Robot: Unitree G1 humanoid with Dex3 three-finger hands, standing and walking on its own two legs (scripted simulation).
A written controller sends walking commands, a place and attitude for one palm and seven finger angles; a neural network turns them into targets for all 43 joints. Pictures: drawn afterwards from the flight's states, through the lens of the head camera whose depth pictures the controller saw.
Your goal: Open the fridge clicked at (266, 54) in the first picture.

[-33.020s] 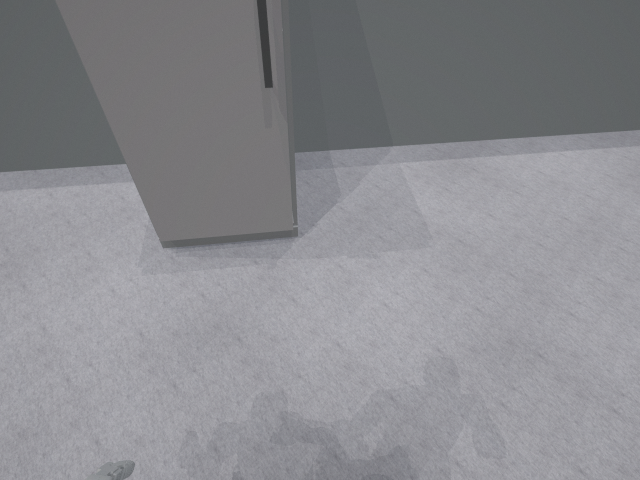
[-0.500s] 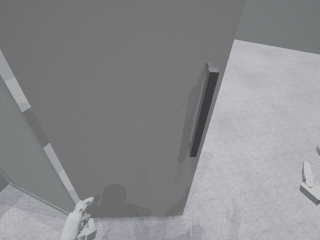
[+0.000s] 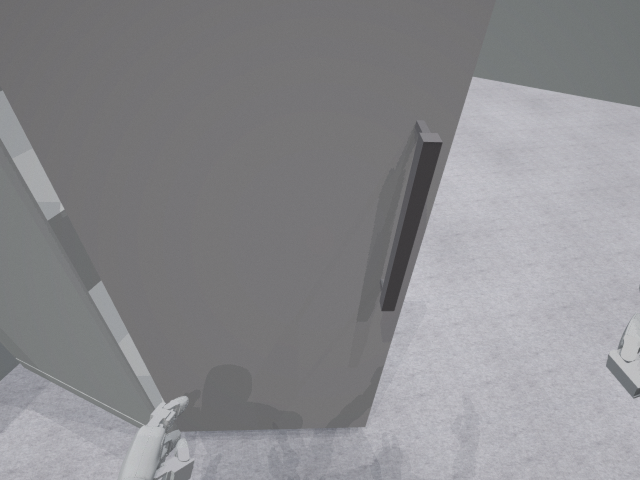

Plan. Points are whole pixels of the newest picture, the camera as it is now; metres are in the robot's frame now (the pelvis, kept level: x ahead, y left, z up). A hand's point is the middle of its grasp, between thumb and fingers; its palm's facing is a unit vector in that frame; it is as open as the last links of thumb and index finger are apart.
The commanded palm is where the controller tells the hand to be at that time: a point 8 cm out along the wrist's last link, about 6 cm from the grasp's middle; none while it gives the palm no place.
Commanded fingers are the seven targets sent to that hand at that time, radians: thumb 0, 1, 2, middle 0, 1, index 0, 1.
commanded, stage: step back with the hand held close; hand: right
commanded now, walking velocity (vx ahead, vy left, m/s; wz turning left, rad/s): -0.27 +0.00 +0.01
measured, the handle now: (401, 228) +0.43 -0.13 +0.11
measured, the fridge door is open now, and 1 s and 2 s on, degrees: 65 65 65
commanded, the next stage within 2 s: stop stepping back and stand still in 1.26 s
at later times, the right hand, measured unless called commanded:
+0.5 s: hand out of the picture +0.14 -0.28 +0.15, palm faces +0.44 +0.77 -0.46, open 7.4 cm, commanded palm +0.08 -0.32 +0.17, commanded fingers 0.00 -0.90 -0.90 0.20 0.30 0.20 0.30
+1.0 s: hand out of the picture +0.07 -0.30 +0.16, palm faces +0.43 +0.77 -0.48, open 7.4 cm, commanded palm +0.00 -0.33 +0.17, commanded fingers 0.00 -0.90 -0.90 0.20 0.30 0.20 0.30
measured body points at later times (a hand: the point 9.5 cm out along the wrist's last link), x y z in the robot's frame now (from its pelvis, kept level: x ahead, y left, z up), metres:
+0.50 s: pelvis -0.06 -0.02 -0.01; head -0.05 -0.02 +0.44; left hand +0.11 +0.23 -0.09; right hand +0.11 -0.32 +0.18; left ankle +0.01 +0.12 -0.74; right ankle +0.00 -0.10 -0.74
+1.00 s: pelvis -0.13 -0.03 -0.02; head -0.11 -0.06 +0.43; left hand +0.08 +0.19 -0.07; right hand +0.04 -0.34 +0.18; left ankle -0.13 +0.11 -0.73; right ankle +0.00 -0.11 -0.74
